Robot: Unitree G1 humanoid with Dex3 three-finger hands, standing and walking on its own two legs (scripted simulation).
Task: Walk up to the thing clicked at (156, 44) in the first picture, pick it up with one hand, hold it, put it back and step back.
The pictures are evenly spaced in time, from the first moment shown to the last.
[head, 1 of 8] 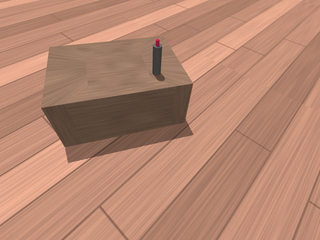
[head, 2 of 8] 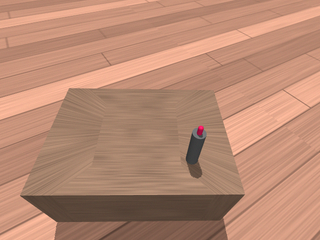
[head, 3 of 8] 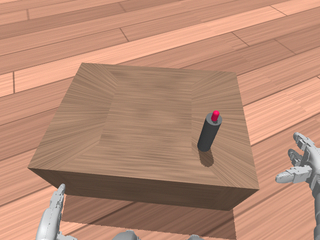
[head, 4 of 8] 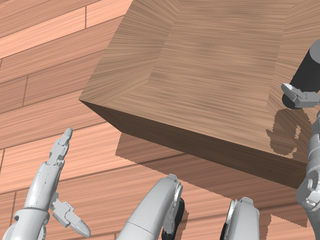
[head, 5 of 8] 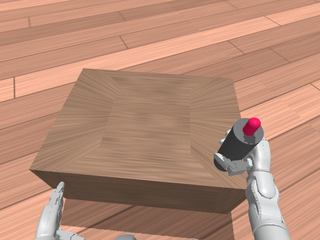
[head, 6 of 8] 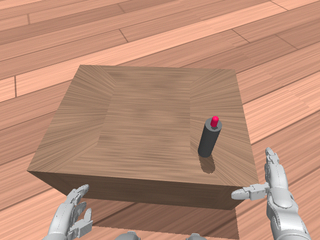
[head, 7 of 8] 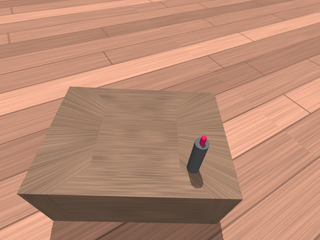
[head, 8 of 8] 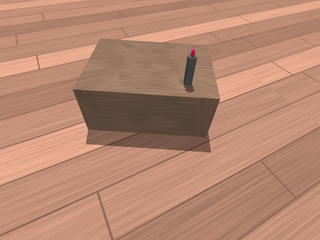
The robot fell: no
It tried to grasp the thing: yes
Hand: right
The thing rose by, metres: 0.27
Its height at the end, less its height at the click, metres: +0.00
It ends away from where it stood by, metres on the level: 0.03
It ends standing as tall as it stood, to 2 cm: yes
